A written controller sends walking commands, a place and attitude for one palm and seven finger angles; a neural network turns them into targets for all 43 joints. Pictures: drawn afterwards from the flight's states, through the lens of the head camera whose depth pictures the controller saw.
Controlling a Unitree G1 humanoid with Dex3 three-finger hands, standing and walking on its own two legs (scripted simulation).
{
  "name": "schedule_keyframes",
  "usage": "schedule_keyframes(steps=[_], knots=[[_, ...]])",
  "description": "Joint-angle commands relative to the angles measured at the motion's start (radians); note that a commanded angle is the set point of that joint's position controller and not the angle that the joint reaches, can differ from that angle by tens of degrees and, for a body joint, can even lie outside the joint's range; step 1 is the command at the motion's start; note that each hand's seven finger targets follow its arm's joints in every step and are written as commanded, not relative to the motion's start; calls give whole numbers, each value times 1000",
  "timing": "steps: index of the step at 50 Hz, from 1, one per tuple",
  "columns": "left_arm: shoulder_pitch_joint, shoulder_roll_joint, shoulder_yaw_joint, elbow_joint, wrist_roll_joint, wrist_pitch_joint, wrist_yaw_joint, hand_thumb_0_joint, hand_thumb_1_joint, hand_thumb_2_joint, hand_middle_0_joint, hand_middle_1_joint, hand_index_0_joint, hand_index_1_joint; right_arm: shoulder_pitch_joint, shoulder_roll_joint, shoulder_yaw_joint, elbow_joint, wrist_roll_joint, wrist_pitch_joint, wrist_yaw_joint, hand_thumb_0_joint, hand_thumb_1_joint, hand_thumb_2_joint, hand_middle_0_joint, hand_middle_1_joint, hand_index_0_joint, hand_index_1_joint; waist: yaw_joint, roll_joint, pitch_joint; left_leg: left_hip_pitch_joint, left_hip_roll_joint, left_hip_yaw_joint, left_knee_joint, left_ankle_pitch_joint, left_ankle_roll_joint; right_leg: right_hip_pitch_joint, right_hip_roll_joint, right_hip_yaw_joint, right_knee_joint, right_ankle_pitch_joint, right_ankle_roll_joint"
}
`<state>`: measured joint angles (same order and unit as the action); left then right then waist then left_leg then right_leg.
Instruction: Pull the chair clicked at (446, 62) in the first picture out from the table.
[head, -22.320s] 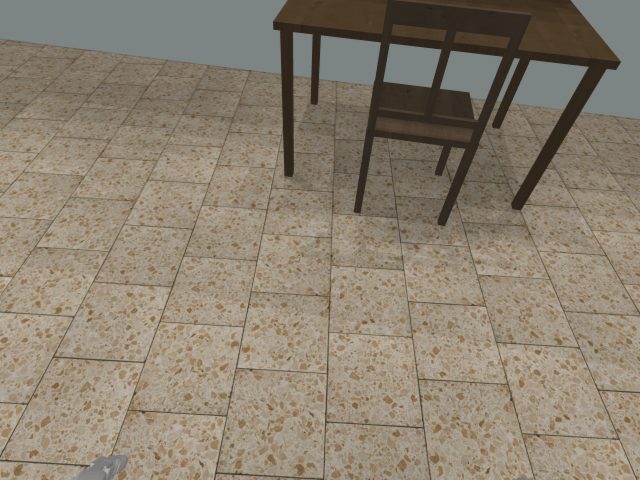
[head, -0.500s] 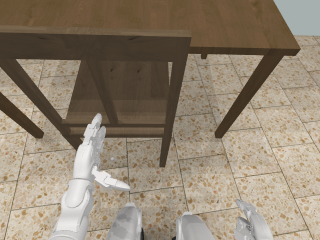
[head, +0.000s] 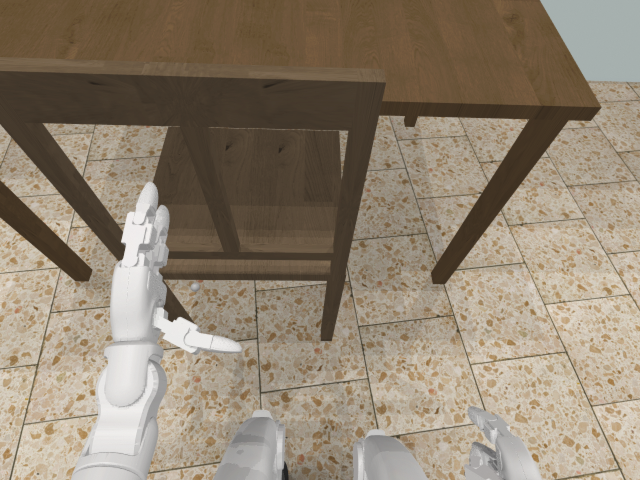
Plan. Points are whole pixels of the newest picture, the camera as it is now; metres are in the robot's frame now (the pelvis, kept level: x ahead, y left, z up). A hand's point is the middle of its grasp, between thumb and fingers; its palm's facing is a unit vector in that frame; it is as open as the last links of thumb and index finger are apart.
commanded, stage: aim the fingers beside a spindle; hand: left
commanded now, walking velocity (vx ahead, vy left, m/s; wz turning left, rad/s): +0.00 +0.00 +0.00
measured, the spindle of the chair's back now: (216, 197) +0.49 +0.17 +0.01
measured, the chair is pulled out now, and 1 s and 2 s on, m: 0.00 0.00 0.00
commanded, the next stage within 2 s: push the fingers through the gap in 0.62 s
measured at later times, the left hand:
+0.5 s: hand (223, 317) +0.32 +0.14 -0.01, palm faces -0.01 -1.00 +0.03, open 16.9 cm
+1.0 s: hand (210, 275) +0.35 +0.15 +0.04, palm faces +0.06 -1.00 -0.06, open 16.9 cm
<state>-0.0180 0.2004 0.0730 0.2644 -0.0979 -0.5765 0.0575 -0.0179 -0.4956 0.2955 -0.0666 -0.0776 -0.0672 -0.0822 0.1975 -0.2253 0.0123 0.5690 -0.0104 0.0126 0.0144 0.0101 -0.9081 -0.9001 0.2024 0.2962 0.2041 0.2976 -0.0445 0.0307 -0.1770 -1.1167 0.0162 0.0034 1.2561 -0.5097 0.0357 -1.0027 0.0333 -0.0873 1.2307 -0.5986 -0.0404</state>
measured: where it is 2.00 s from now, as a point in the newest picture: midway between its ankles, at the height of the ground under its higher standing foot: outside the picture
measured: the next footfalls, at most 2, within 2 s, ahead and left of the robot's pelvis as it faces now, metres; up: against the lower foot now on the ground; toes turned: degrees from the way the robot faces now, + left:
none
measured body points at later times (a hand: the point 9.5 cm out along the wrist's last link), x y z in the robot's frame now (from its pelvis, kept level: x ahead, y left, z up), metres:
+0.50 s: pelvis +0.00 +0.00 +0.00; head +0.11 +0.01 +0.44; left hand +0.31 +0.19 -0.01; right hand +0.15 -0.25 -0.11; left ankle +0.04 +0.10 -0.63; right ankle +0.00 -0.10 -0.63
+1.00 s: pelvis +0.00 +0.00 -0.01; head +0.10 +0.01 +0.43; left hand +0.34 +0.20 +0.04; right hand +0.15 -0.25 -0.12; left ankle +0.04 +0.10 -0.63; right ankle +0.00 -0.10 -0.63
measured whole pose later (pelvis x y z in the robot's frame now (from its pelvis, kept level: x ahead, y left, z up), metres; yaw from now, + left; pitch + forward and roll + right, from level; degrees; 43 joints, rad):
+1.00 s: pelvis +0.00 +0.00 -0.01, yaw +0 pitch +22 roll -3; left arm -0.14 0.20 0.09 0.38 -0.11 -0.59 0.02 -0.02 -0.50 0.30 -0.06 -0.08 -0.07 -0.08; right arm 0.19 -0.24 0.01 0.59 -0.02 -0.01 0.01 0.01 -0.91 -0.90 0.20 0.30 0.20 0.30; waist -0.05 0.03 -0.18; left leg -1.17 0.02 -0.01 1.30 -0.52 0.03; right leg -1.06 0.04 -0.10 1.27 -0.61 -0.05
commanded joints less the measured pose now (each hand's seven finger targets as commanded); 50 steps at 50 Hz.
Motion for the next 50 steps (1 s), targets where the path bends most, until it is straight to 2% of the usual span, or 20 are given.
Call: schedule_keyframes(steps=[1, 4, 8, 9, 10, 13, 15, 18, 20, 22, 25, 27, 29, 31, 34, 37, 41, 43, 45, 50], knots=[[-93, -60, -91, 148, -40, 114, -124, 0, -500, 300, -60, -80, -60, -80, -3, -172, -52, -135, 35, -12, -3, 0, -900, -900, 200, 300, 200, 300, -48, -78, -182, 238, -9, -58, -164, 136, -3, 64, -2, 54, -218, 198, 11], [-175, -67, -108, 45, -99, 136, -188, 0, -500, 300, -60, -80, -60, -80, 1, -174, -60, -163, 46, -19, -19, 0, -900, -900, 200, 300, 200, 300, -43, -75, -281, 276, -8, -61, -150, 169, 5, 103, -11, 68, -227, 227, 15], [-267, 136, 52, -429, -93, -29, -70, 0, -500, 300, -60, -80, -60, -80, 10, -143, -65, -164, 13, -55, -33, 0, -900, -900, 200, 300, 200, 300, 30, 117, -537, 517, 4, -69, -155, 409, -12, 135, -8, 60, -167, 363, 5], [-227, 215, 124, -471, -78, -59, -19, 0, -500, 300, -60, -80, -60, -80, 23, -142, -61, -150, 3, -59, -35, 0, -900, -900, 200, 300, 200, 300, 41, 122, -526, 514, 6, -71, -158, 432, -18, 125, -1, 55, -156, 363, 2], [-198, 216, 137, -480, -58, -79, 19, 0, -500, 300, -60, -80, -60, -80, 21, -129, -58, -140, -2, -58, -33, 0, -900, -900, 200, 300, 200, 300, 41, 130, -523, 527, 8, -72, -160, 468, -22, 118, 0, 56, -146, 382, 1], [-128, 144, 108, -215, -6, -57, 57, 0, -500, 300, -60, -80, -60, -80, -1, -121, -52, -112, -9, -42, -11, 0, -900, -900, 200, 300, 200, 300, -6, 47, -331, 362, 5, -63, -138, 353, -13, 89, 1, 56, -152, 338, 13], [-96, 59, 29, 36, 11, 15, 7, 0, -500, 300, -60, -80, -60, -80, -5, -136, -49, -100, -2, -23, 0, 0, -900, -900, 200, 300, 200, 300, -48, -30, -186, 229, -4, -51, -126, 205, -8, 48, 2, 58, -178, 256, 19], [-103, -28, -58, 168, -43, 120, -123, 0, -500, 300, -60, -80, -60, -80, -10, -172, -47, -138, 40, -10, -7, 0, -900, -900, 200, 300, 200, 300, -46, -102, -154, 191, -17, -44, -152, 110, -1, 88, -6, 80, -239, 174, 16], [-121, -65, -91, 116, -93, 143, -187, 0, -500, 300, -60, -80, -60, -80, 0, -174, -54, -157, 49, -17, -14, 0, -900, -900, 200, 300, 200, 300, -39, -91, -240, 225, -17, -43, -142, 156, 5, 135, -15, 93, -245, 229, 17], [-217, 0, -51, -81, -119, 94, -192, 0, -500, 300, -60, -80, -60, -80, 1, -166, -64, -164, 38, -30, -26, 0, -900, -900, 200, 300, 200, 300, -27, -32, -360, 287, -9, -48, -128, 232, 7, 159, -18, 91, -216, 312, 19], [-256, 172, 70, -479, -108, -41, -93, 0, -500, 300, -60, -80, -60, -80, 15, -149, -67, -162, 15, -65, -38, 0, -900, -900, 200, 300, 200, 300, 32, 143, -571, 518, 3, -61, -147, 431, -10, 168, -8, 73, -169, 404, 5], [-151, 175, 93, -491, -74, -85, -9, 0, -500, 300, -60, -80, -60, -80, 25, -127, -58, -133, 1, -76, -34, 0, -900, -900, 200, 300, 200, 300, 34, 155, -525, 565, 11, -71, -162, 517, -23, 122, -3, 52, -153, 416, 0], [-145, 178, 107, -351, -26, -72, 38, 0, -500, 300, -60, -80, -60, -80, 19, -128, -56, -108, -11, -65, -21, 0, -900, -900, 200, 300, 200, 300, -1, 97, -418, 459, 10, -74, -141, 460, -14, 96, -1, 50, -146, 395, 8], [-96, 88, 51, -69, 8, -15, 25, 0, -500, 300, -60, -80, -60, -80, 7, -134, -53, -93, -6, -43, -4, 0, -900, -900, 200, 300, 200, 300, -39, -3, -232, 294, 2, -65, -130, 291, -10, 50, 1, 47, -160, 309, 17], [-74, -20, -42, 167, -18, 101, -81, 0, -500, 300, -60, -80, -60, -80, -15, -162, -47, -123, 26, -17, 2, 0, -900, -900, 200, 300, 200, 300, -49, -105, -125, 176, -18, -45, -142, 121, -1, 63, -5, 70, -221, 189, 17], [-151, -9, -38, 93, -83, 135, -164, 0, -500, 300, -60, -80, -60, -80, -5, -178, -54, -159, 46, -14, -15, 0, -900, -900, 200, 300, 200, 300, -29, -84, -242, 223, -18, -40, -146, 156, 4, 136, -14, 91, -240, 226, 16], [-367, 149, 73, -320, -102, -19, -109, 0, -500, 300, -60, -80, -60, -80, 10, -153, -65, -145, 14, -54, -37, 0, -900, -900, 200, 300, 200, 300, 0, 89, -512, 444, 1, -59, -124, 366, -3, 147, -9, 81, -171, 374, 12], [-348, 158, 89, -341, -80, -91, -47, 0, -500, 300, -60, -80, -60, -80, 16, -137, -58, -109, -3, -73, -34, 0, -900, -900, 200, 300, 200, 300, 1, 129, -491, 474, 6, -69, -118, 420, -14, 81, -1, 64, -141, 370, 6], [-330, 157, 103, -201, -38, -103, -7, 0, -500, 300, -60, -80, -60, -80, 14, -138, -56, -78, -15, -69, -23, 0, -900, -900, 200, 300, 200, 300, -24, 88, -408, 392, 7, -76, -92, 388, -13, 31, 3, 55, -118, 344, 10], [-296, 73, 34, 202, -13, 55, -77, 0, -500, 300, -60, -80, -60, -80, 11, -169, -51, -93, 11, -22, -5, 0, -900, -900, 200, 300, 200, 300, -53, -43, -243, 176, -14, -43, -103, 137, -2, 52, -3, 82, -183, 196, 18]])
